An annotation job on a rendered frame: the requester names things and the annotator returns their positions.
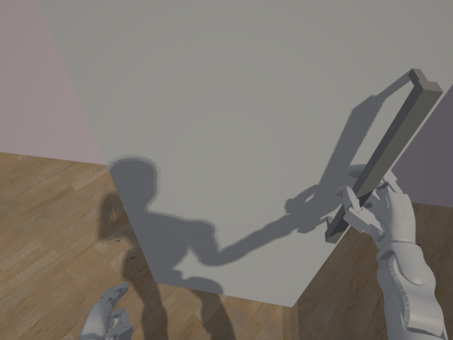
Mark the fridge door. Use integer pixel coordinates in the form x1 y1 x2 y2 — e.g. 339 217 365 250
38 0 453 307

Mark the handle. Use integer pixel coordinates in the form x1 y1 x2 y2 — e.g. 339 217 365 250
325 68 443 244

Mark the right robot hand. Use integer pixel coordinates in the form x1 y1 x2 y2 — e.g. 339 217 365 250
334 164 415 251

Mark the left robot hand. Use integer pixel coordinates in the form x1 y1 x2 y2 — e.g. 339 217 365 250
78 283 134 340

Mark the right robot forearm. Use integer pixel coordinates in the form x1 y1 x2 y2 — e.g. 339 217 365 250
376 242 448 340

